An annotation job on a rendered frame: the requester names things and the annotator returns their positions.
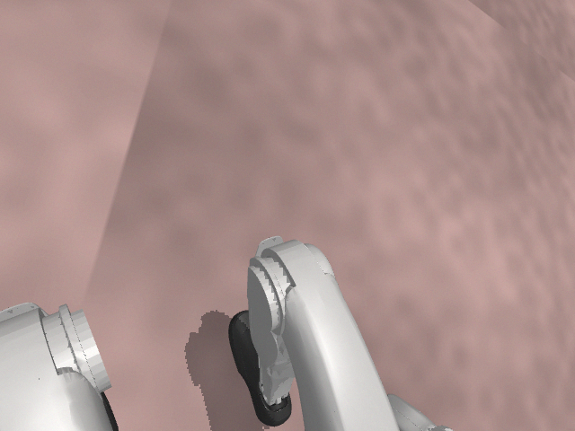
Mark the left robot foot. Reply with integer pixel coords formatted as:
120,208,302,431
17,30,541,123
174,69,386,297
101,392,119,431

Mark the right robot foot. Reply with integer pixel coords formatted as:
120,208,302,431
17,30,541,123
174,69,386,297
228,310,292,427

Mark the right robot hand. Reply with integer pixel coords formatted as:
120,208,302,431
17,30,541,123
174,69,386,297
387,394,436,431

